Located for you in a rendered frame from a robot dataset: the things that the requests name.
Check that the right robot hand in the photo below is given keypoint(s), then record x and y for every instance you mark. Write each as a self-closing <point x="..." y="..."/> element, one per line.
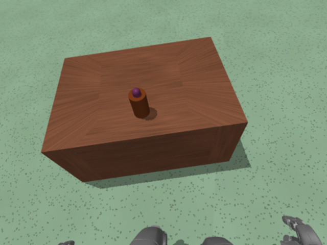
<point x="306" y="235"/>

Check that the bottle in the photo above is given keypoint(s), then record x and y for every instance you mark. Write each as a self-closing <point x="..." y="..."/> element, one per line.
<point x="139" y="103"/>

